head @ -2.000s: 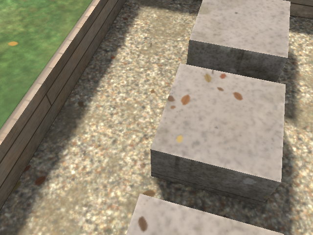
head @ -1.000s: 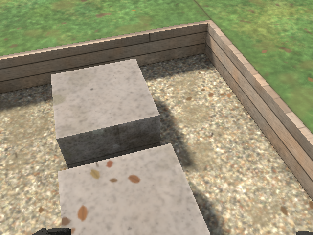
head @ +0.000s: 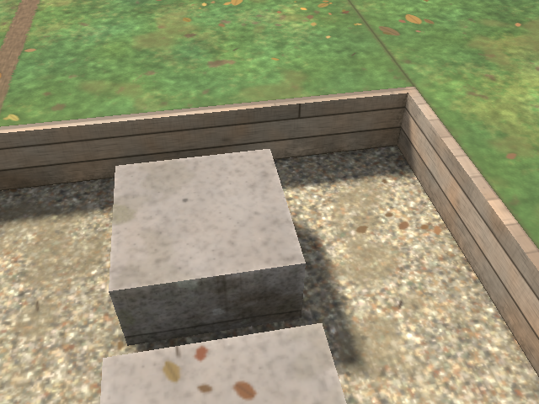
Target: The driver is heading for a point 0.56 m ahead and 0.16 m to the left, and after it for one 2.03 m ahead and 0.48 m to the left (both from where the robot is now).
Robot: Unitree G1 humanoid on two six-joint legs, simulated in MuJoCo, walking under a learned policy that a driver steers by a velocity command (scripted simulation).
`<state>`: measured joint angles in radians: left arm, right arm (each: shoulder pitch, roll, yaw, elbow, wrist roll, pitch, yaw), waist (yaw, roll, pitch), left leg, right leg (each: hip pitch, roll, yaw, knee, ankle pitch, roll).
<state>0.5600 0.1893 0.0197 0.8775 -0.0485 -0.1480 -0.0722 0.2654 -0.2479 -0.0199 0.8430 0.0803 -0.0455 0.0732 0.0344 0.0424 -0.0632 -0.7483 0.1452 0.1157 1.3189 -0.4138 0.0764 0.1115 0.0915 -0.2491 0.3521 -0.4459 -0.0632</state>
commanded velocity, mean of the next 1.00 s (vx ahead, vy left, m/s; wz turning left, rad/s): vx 0.49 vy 0.00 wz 0.49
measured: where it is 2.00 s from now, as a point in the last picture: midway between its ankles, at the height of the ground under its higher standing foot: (199, 221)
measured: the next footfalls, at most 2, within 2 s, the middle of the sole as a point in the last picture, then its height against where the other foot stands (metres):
left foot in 0.24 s outside the picture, level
right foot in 0.80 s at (249, 376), level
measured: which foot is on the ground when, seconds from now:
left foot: up 0.00-0.22, down 0.24-0.80, up 0.82-1.00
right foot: down 0.00-0.22, up 0.24-0.78, down 0.80-1.00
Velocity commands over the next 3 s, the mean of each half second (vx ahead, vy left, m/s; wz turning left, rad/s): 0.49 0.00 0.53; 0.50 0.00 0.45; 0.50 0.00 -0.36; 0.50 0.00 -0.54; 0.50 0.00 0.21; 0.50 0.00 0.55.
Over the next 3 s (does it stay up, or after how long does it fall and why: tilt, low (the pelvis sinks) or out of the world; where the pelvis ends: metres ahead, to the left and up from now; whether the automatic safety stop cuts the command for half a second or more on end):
stays up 1.61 0.38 0.00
